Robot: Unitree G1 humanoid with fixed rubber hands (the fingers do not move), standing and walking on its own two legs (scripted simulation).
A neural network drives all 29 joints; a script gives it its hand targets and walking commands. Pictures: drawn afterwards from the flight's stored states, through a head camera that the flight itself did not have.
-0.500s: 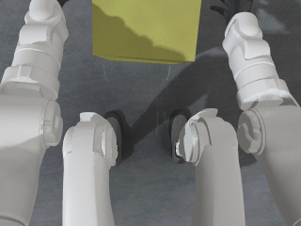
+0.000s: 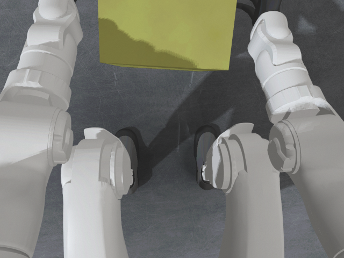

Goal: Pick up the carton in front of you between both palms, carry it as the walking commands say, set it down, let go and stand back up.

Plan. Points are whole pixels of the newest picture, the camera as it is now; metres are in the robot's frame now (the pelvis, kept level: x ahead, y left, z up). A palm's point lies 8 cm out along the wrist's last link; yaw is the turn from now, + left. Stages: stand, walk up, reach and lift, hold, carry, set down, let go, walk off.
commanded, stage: reach and lift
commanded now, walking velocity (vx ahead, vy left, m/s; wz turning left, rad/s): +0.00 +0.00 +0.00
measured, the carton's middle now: (165, 18) +0.52 +0.01 -0.25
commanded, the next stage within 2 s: none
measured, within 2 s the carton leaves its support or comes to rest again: leaves its support in 0.48 s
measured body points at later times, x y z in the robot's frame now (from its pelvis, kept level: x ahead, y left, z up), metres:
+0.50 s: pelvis -0.01 +0.00 -0.01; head +0.35 +0.02 +0.25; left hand +0.56 +0.16 -0.18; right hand +0.55 -0.15 -0.17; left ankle +0.11 +0.12 -0.34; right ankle +0.12 -0.13 -0.34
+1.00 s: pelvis -0.01 -0.01 +0.10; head +0.25 +0.02 +0.46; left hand +0.50 +0.17 +0.03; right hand +0.50 -0.13 +0.03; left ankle +0.11 +0.12 -0.34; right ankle +0.12 -0.13 -0.34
